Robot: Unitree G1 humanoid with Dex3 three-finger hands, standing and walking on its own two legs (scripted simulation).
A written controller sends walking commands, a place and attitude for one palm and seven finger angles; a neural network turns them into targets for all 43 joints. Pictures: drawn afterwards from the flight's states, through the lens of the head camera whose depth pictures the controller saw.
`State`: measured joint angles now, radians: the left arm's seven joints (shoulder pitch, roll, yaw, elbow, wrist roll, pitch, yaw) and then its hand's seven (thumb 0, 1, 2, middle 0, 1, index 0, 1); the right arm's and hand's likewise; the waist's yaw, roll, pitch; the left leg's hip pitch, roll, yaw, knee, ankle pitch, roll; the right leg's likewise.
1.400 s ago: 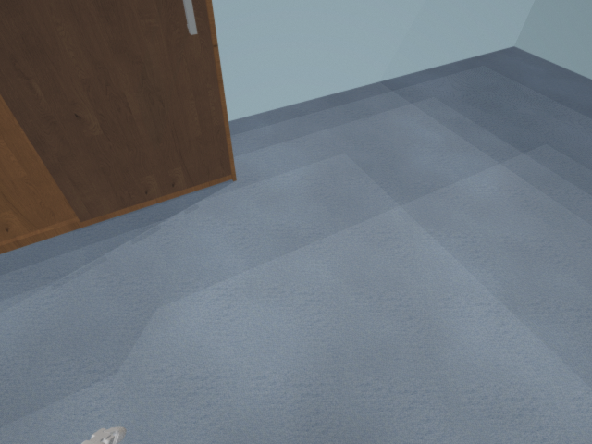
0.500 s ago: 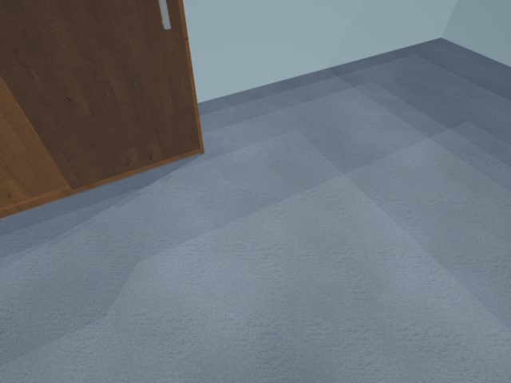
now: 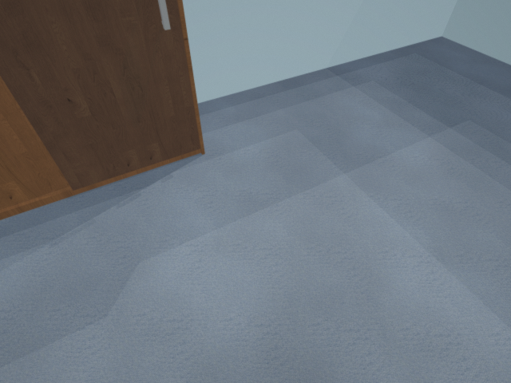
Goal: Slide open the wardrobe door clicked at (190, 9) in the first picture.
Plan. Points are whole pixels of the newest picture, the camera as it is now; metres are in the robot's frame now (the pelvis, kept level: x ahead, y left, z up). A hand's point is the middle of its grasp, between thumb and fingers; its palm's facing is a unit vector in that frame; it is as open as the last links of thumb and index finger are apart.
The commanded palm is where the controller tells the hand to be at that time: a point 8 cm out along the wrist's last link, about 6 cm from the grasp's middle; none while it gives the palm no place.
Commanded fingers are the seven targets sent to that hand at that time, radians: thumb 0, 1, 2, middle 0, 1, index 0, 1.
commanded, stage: look at it before walking up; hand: right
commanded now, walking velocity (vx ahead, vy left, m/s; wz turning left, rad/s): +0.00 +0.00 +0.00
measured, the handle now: out of the picture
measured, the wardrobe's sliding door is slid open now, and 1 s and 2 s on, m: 0.00 0.00 0.00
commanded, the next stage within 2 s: walk to a spot facing it in 0.04 s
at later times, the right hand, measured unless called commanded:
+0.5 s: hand out of the picture +0.04 -0.18 -0.19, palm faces -0.07 +0.98 -0.19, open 7.4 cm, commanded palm none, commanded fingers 0.00 -0.90 -0.90 0.20 0.30 0.20 0.30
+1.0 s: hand (374, 368) +0.21 -0.22 -0.21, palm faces -0.12 +0.98 -0.14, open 7.4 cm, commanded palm none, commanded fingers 0.00 -0.90 -0.90 0.20 0.30 0.20 0.30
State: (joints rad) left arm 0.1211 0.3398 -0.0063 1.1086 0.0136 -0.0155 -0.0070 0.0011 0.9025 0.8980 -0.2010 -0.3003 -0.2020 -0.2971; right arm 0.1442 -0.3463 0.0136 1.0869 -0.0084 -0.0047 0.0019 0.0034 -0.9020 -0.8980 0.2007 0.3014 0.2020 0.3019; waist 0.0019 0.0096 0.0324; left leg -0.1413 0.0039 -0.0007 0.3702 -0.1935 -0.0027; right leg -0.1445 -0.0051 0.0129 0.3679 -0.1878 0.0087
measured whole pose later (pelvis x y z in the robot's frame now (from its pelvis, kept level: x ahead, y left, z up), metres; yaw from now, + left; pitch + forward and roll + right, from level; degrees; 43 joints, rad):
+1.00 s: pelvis +0.25 -0.04 -0.03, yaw +12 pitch -3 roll +1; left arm 0.13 0.13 0.03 1.00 0.03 -0.08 0.00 0.00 0.91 0.90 -0.20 -0.30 -0.20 -0.30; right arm 0.42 -0.18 -0.05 1.14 -0.02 -0.02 -0.01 0.01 -0.91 -0.90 0.20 0.30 0.20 0.30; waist -0.04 0.06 0.07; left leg -0.31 0.02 -0.02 1.23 -0.40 0.04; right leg -0.37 -0.04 -0.20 0.66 -0.25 -0.10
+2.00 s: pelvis +0.67 +0.08 -0.02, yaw +27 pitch +0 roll +3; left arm 0.17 0.21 0.06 0.99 0.03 -0.05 -0.02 0.01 0.94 0.90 -0.19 -0.30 -0.19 -0.30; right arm 0.32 -0.18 -0.05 1.09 -0.02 -0.06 -0.01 -0.01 -0.92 -0.90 0.20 0.30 0.20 0.30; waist -0.01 -0.01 0.04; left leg -0.07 0.00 0.12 0.47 -0.39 -0.01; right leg -0.48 -0.16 -0.10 0.66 -0.18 0.04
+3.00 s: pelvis +0.96 +0.26 -0.01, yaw +34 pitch -1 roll +0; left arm 0.17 0.14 0.04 1.03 0.03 -0.07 0.02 0.00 0.92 0.90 -0.20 -0.30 -0.20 -0.30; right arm 0.34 -0.14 -0.04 1.15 -0.02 -0.01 -0.01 0.00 -0.91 -0.90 0.20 0.30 0.20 0.30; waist -0.01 0.05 0.07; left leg -0.32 0.05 0.09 1.06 -0.48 0.01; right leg -0.29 -0.07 -0.19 0.56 -0.25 -0.03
